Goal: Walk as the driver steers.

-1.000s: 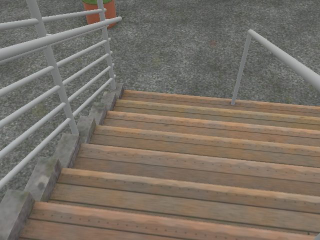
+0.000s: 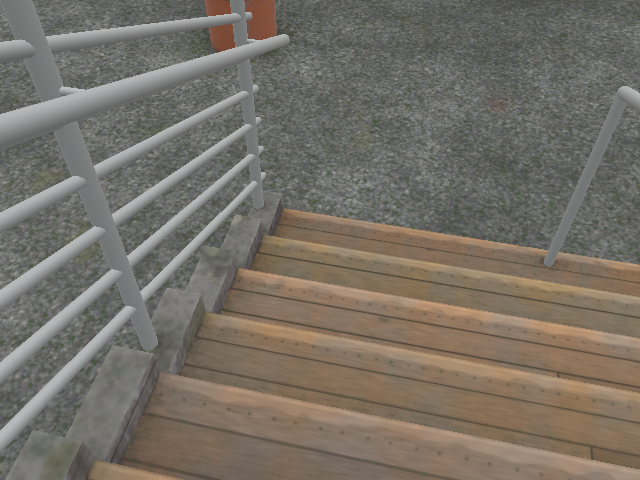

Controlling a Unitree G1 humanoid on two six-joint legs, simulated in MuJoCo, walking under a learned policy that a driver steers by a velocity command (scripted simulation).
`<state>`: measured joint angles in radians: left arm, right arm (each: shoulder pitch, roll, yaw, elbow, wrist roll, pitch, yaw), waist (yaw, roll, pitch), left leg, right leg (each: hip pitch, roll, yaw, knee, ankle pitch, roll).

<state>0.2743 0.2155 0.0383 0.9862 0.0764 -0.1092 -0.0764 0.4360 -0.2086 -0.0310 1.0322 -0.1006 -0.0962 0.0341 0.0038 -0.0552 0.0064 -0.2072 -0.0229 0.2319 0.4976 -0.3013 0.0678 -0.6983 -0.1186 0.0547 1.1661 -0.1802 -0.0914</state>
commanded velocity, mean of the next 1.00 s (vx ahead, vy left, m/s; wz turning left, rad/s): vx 0.50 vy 0.00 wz -0.43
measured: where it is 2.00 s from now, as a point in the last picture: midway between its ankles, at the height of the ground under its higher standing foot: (426, 379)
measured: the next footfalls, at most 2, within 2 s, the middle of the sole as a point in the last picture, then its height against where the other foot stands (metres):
right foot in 0.36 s outside the picture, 0.15 m lower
left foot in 0.80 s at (353, 467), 0.15 m lower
